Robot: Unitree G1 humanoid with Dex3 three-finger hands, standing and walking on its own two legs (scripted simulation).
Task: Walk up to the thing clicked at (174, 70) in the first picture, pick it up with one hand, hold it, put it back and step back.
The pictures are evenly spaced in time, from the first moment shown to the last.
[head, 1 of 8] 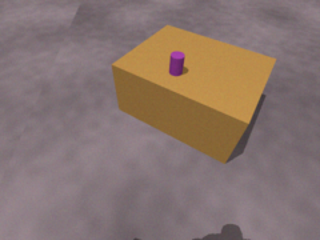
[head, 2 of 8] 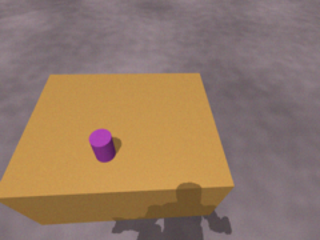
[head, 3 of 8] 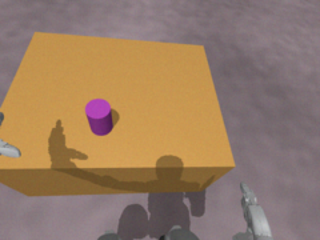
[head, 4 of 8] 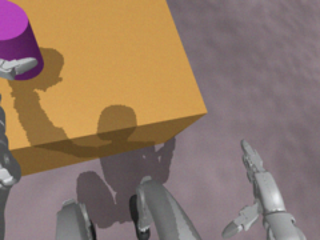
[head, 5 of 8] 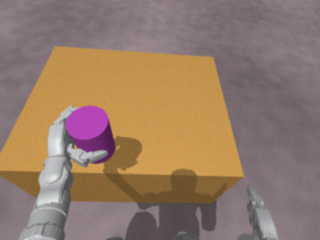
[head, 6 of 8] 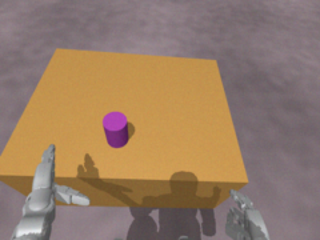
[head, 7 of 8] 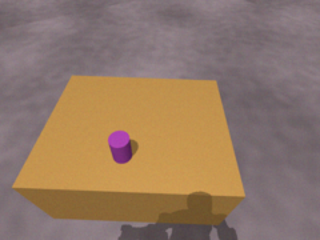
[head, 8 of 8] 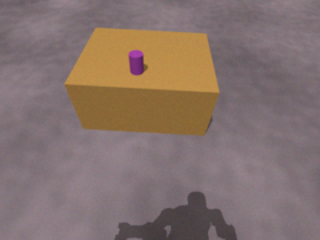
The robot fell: no
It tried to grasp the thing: yes
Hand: left
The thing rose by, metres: 0.28
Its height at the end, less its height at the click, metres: +0.00
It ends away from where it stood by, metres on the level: 0.02
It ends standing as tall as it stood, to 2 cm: yes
